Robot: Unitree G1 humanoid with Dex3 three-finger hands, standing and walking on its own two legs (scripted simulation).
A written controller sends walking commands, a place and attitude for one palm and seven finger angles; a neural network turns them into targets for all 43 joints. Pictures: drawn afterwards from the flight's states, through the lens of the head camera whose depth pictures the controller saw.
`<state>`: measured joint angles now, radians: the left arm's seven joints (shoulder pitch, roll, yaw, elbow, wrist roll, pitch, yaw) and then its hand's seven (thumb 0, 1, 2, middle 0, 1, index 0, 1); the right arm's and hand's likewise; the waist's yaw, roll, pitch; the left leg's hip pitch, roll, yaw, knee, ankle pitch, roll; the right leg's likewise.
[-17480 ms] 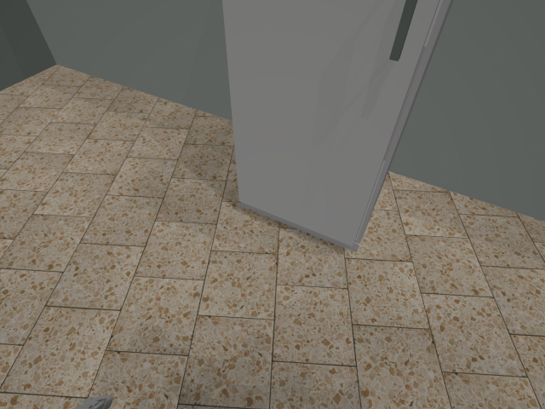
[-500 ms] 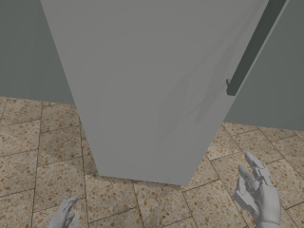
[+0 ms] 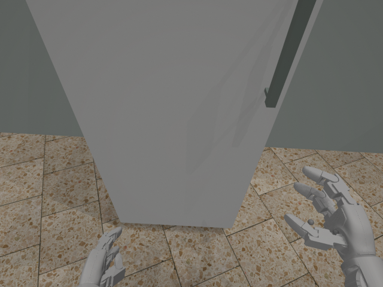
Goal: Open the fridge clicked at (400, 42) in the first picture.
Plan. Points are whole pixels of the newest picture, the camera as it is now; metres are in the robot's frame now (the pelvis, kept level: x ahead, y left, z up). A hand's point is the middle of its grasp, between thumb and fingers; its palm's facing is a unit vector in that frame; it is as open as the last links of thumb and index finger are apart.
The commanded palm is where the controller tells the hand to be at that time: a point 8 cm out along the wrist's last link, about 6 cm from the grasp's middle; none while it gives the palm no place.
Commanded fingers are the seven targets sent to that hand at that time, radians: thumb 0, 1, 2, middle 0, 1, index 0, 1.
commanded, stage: raise the hand to about handle height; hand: right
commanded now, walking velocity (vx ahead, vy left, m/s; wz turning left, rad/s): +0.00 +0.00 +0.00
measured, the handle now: (286, 47) +0.50 -0.16 +0.28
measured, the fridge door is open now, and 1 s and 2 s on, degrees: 0 0 0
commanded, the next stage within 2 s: move the hooked fingers beside the handle in 1.38 s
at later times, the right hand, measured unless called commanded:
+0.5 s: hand (379, 172) +0.25 -0.25 +0.21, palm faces +0.09 +0.99 -0.10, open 13.3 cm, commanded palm +0.22 -0.29 +0.22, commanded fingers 0.00 0.50 -0.30 0.30 1.20 0.30 1.20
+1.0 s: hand out of the picture +0.28 -0.29 +0.30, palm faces +0.09 +0.99 -0.12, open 14.0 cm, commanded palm +0.24 -0.32 +0.30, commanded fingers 0.00 0.50 -0.30 0.30 1.20 0.30 1.20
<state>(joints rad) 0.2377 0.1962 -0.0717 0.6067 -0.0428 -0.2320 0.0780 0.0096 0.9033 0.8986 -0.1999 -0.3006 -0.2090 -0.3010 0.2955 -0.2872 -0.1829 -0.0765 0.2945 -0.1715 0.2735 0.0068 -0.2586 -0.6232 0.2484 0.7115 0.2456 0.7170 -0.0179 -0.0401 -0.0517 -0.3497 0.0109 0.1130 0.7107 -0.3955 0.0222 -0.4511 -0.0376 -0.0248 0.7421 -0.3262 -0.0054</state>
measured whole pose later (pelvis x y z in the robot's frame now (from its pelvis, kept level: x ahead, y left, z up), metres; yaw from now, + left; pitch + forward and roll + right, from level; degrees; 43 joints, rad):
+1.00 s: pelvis +0.00 +0.00 +0.02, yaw -1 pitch -4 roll +0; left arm 0.17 0.29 -0.10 0.63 -0.11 -0.17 0.09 0.01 0.90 0.90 -0.20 -0.30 -0.21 -0.30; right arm -0.36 -0.62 -0.51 0.12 0.32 0.45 0.46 -0.01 0.50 -0.30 0.30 1.20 0.30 1.20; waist -0.07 -0.07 -0.03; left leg -0.09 0.02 0.11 0.45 -0.28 0.02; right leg -0.19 -0.01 -0.03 0.47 -0.20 -0.01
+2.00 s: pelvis +0.03 +0.01 +0.03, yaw +0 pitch -3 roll +0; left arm 0.18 0.29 -0.08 0.62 -0.11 -0.15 0.09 0.01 0.91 0.90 -0.20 -0.30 -0.21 -0.30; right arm -0.41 -0.56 -0.47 0.17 0.29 0.42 0.42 -0.01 0.50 -0.30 0.30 1.20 0.30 1.21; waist -0.04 -0.06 -0.04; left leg -0.10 0.02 0.10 0.45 -0.31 0.02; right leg -0.18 -0.01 -0.03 0.45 -0.23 0.00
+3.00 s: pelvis +0.03 +0.00 +0.03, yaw +1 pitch -1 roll +0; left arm 0.22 0.27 -0.07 0.65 -0.10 -0.09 0.09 0.01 0.91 0.90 -0.20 -0.30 -0.21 -0.30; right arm -0.69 -0.47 -0.34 0.45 0.22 0.36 0.25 -0.01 0.50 -0.30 0.30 1.20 0.30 1.21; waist 0.00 -0.05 -0.04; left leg -0.12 0.02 0.08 0.43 -0.29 0.02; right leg -0.19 -0.01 -0.05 0.43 -0.21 -0.01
